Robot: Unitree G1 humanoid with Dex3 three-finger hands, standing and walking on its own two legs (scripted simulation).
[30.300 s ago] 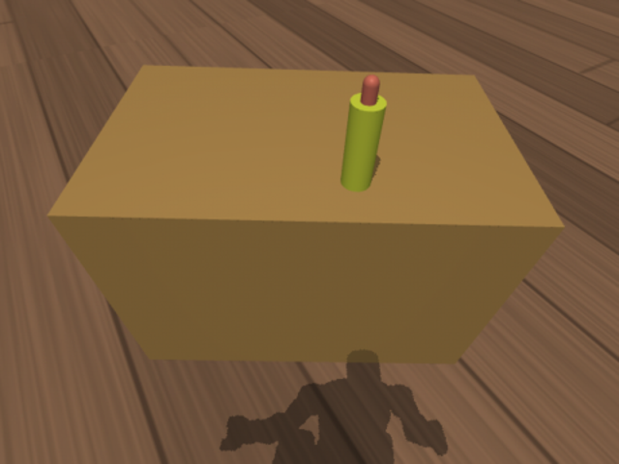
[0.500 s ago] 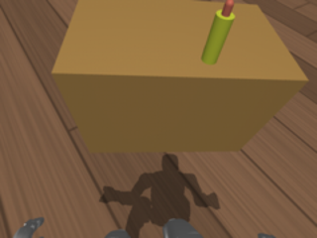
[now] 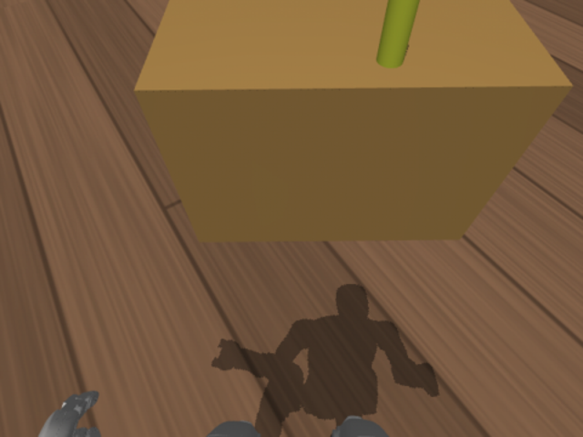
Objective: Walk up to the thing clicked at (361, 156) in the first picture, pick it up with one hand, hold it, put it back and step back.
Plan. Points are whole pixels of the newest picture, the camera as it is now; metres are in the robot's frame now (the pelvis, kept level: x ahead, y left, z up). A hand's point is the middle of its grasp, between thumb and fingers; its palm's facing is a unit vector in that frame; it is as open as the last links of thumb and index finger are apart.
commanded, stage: step back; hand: right
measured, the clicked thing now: (401, 10) +0.96 -0.22 +0.07
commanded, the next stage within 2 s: stand in 1.26 s
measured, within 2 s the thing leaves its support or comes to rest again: neither
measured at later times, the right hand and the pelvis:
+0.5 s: hand out of the picture -0.05 -0.27 -0.14, palm faces +0.01 +0.92 -0.38, open 7.4 cm; pelvis -0.13 +0.00 +0.01, yaw -3 degrees
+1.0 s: hand out of the picture -0.03 -0.24 -0.13, palm faces -0.01 +0.93 -0.36, open 7.4 cm; pelvis -0.11 +0.02 +0.01, yaw -1 degrees
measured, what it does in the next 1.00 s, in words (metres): walks backwards: left foot, then right foot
